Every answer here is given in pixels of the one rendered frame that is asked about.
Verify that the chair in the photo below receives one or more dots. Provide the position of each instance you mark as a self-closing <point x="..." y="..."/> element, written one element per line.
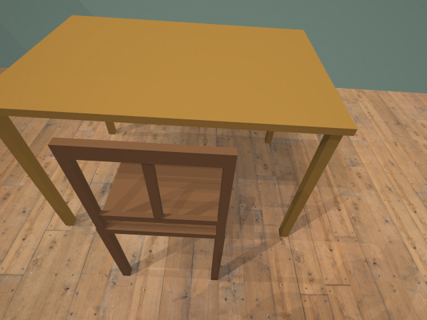
<point x="159" y="189"/>

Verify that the table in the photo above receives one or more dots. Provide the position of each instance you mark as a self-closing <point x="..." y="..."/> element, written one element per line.
<point x="174" y="73"/>

